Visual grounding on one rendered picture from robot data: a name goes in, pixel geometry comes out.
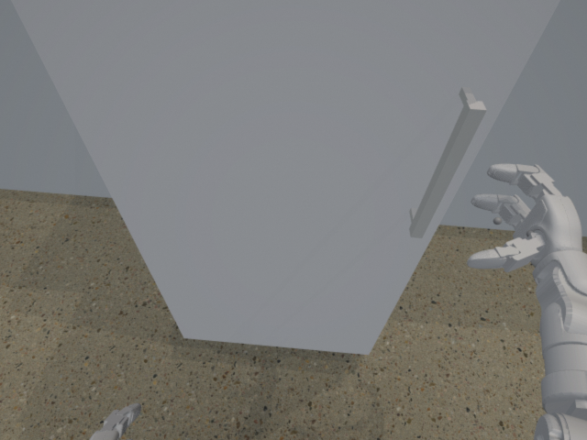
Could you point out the fridge door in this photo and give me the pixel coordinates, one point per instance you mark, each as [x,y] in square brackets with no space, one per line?
[265,154]

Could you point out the handle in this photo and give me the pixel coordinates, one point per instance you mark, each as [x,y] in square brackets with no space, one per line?
[468,122]

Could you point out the right robot upper arm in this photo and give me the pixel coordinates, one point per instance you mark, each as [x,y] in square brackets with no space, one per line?
[560,426]

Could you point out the robot right forearm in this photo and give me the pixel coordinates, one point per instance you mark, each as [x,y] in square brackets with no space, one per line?
[561,279]

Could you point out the robot right hand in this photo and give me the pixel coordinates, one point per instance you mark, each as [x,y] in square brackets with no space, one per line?
[554,219]

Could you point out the robot left hand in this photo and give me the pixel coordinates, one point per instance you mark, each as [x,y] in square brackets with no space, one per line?
[117,423]

